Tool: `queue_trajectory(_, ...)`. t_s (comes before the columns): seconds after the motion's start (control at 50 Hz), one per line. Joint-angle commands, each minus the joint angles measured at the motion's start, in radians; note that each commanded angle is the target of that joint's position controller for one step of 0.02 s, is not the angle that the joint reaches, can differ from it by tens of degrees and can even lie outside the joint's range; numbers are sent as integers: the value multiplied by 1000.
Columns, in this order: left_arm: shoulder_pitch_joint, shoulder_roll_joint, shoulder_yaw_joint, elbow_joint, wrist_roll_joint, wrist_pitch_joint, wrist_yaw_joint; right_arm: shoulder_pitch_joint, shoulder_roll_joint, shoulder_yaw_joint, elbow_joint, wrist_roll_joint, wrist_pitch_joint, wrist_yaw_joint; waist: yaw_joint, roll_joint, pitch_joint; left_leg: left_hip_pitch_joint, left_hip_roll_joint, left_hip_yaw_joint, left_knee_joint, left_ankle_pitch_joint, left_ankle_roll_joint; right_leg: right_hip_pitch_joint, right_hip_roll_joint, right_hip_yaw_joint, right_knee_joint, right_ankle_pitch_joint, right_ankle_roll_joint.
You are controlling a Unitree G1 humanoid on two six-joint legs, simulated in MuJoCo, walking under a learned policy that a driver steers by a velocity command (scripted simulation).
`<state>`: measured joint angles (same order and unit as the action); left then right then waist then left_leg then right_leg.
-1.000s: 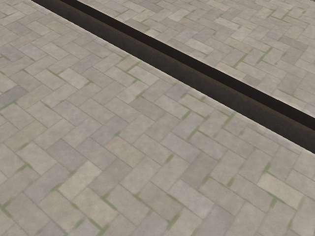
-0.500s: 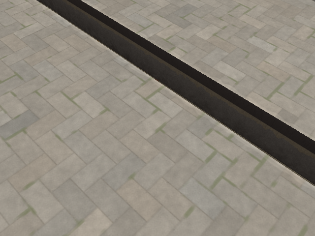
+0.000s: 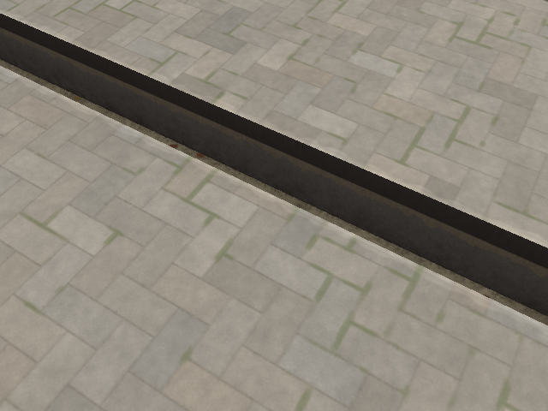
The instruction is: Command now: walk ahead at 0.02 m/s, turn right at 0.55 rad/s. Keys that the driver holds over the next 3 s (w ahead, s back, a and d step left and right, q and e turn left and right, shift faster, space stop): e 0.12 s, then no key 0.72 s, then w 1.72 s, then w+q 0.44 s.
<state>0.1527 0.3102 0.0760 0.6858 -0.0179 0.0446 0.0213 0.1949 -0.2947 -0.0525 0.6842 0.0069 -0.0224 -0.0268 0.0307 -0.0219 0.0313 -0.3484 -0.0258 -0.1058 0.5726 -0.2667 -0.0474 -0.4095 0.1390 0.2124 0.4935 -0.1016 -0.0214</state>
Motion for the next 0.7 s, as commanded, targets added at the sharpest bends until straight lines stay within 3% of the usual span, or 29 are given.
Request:
queue_trajectory(0.02, 26, 73, 17, -74, -6, 0, 3, 87, -179, -53, -60, -18, -20, -2, -19, 26, -147, 227, 238, -176, -254, 77, 117, -15, -117, 158, 81, -360, -49)
queue_trajectory(0.04, 10, 75, 23, -109, -9, -15, -1, 42, -243, -70, -62, -58, -6, -1, 8, 331, -82, 184, 405, -408, -309, 229, 263, -205, 37, -62, 298, -500, 2)
queue_trajectory(0.06, 25, 163, 50, -88, 13, -28, -1, -10, -191, -58, -97, -71, -11, -2, 1, 260, -71, 140, 435, -407, -296, 282, 300, -218, -43, -47, 525, -484, 37)
queue_trajectory(0.08, 49, 186, 62, -58, 3, -23, -1, -56, -139, -43, -114, -55, -13, -9, 16, 172, -73, 133, 373, -293, -267, 296, 259, -205, -54, -54, 615, -419, 50)
queue_trajectory(0.1, 78, 157, 58, -32, 1, -9, 5, -80, -119, -36, -121, -35, -12, -12, 24, 129, -69, 145, 309, -197, -247, 302, 220, -208, -60, -74, 675, -366, 72)
queue_trajectory(0.12, 92, 137, 54, -23, 4, 1, 7, -82, -105, -30, -123, -18, -12, -16, 14, 130, -60, 163, 287, -146, -238, 319, 212, -231, -70, -83, 735, -324, 93)
queue_trajectory(0.16, 55, 90, 37, -40, -1, 6, 4, -48, -101, -25, -116, -22, -3, -17, -15, 148, -48, 165, 244, -67, -241, 369, 226, -222, -76, -125, 719, -291, 120)
queue_trajectory(0.2, -8, 65, 23, -68, -4, -3, 1, -1, -108, -29, -106, -25, 7, -20, -55, 180, -62, 244, 247, -54, -230, 399, 253, -230, -93, -145, 604, -286, 139)
queue_trajectory(0.26, -35, 33, 1, -85, 8, -9, -14, 2, -141, -40, -101, -18, 18, -12, -72, 211, -101, 260, 262, -34, -199, 456, 267, -102, -128, -189, 397, -334, 135)
queue_trajectory(0.34, 1, 52, 1, -69, 5, -8, -29, 13, -160, -42, -80, 4, 24, 8, -65, 221, -116, 251, 286, -59, -155, 530, 280, 49, -118, -243, 144, -273, 94)
queue_trajectory(0.38, 50, 55, 0, -45, 11, -13, -32, 33, -135, -31, -53, 23, 21, 11, -29, 192, -100, 188, 250, -32, -110, 469, 217, 202, -115, -240, -154, -22, 37)
queue_trajectory(0.4, 73, 101, 6, -49, 18, -12, -24, 79, -102, -18, -40, 9, 9, 12, -41, 122, -147, 102, 213, 2, -67, 312, 141, 356, -204, -129, -161, 129, 0)
queue_trajectory(0.42, 67, 192, 20, -61, 34, -5, -10, 99, -34, 8, -64, -42, -9, 24, -88, -142, -188, -49, 111, 103, 67, -49, 52, 470, -406, 75, -79, 464, -89)
queue_trajectory(0.44, 15, 98, -6, -56, 42, -12, -16, 18, -36, 9, -82, -42, -12, 17, -51, -201, -161, -45, 89, 95, 51, -233, 7, 319, -454, 102, -106, 369, -213)
queue_trajectory(0.46, -29, 58, -18, -67, 48, -26, -23, -11, -78, -1, -73, -30, -8, 13, -49, -153, -118, -15, 97, 91, 60, -196, -1, 278, -399, 62, -123, 268, -207)
queue_trajectory(0.48, -51, 45, -21, -58, 48, -36, -22, -19, -70, -1, -64, -25, -5, 11, -55, -149, -115, 5, 91, 95, 13, -100, -2, 274, -349, 21, -114, 197, -165)
queue_trajectory(0.52, -62, 63, -16, -53, 30, -48, -24, 0, -81, -3, -45, -31, 7, 6, -57, -138, -88, 80, 98, 81, -76, 93, -8, 229, -301, -21, -99, 121, -111)
queue_trajectory(0.56, -24, 40, -24, -41, 35, -48, -25, 23, -98, -2, -32, -29, 6, 11, -45, -75, -71, 140, 101, 85, -94, 154, 3, 171, -249, -54, -107, -40, -65)
queue_trajectory(0.62, -19, 38, -28, -30, 36, -47, -26, 16, -77, -1, -8, -29, 2, 15, -45, -16, -18, 128, 91, 88, -114, 125, 14, 149, -225, -71, -96, -106, -47)
queue_trajectory(0.7, -16, 35, -27, -22, 33, -46, -20, 37, -71, 0, 22, -26, -7, 9, -49, 10, -36, 149, 93, 88, -121, 148, 9, 162, -214, -83, -79, -53, -48)
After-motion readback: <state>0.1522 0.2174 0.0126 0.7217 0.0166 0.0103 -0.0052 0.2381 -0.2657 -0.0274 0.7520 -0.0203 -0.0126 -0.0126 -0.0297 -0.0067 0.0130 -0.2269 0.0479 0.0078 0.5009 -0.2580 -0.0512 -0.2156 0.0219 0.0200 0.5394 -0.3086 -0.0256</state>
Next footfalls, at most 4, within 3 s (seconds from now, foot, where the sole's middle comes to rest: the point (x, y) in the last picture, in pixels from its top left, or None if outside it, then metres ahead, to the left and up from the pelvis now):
0.02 left None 0.07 0.13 -0.77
0.40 right None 0.01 -0.12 -0.77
1.58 right None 0.43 -0.17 -0.77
2.12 left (289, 294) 0.77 0.00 -0.77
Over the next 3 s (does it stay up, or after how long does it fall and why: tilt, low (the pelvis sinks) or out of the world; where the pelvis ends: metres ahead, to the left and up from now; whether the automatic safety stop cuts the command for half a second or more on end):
stays up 1.03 -0.13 -0.04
